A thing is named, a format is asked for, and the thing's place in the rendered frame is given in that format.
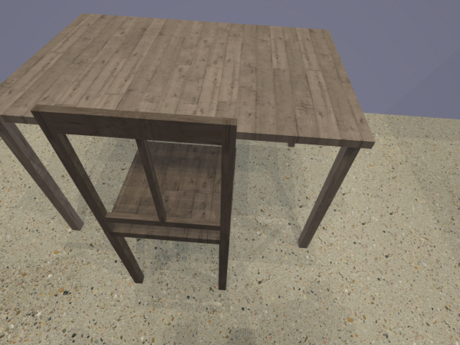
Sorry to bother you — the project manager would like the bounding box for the chair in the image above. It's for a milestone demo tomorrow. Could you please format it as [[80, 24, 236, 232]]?
[[30, 104, 237, 290]]

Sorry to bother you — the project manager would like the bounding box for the table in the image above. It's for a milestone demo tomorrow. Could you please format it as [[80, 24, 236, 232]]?
[[0, 13, 375, 248]]

